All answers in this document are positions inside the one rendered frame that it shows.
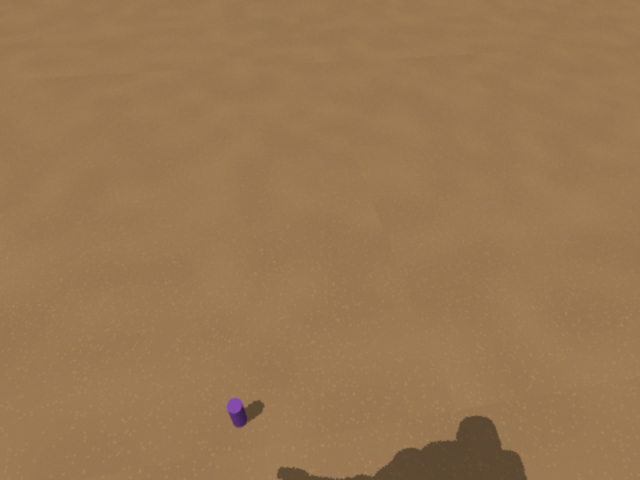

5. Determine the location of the can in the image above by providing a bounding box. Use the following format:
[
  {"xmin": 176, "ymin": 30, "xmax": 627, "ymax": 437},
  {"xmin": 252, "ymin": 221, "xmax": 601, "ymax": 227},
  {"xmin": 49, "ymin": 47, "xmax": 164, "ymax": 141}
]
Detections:
[{"xmin": 227, "ymin": 398, "xmax": 247, "ymax": 428}]

